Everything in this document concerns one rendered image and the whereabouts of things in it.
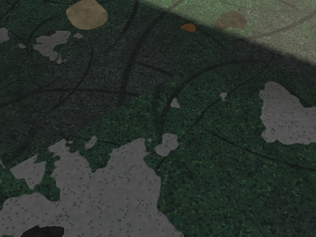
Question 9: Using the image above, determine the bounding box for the left robot hand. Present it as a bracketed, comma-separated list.
[21, 225, 64, 237]

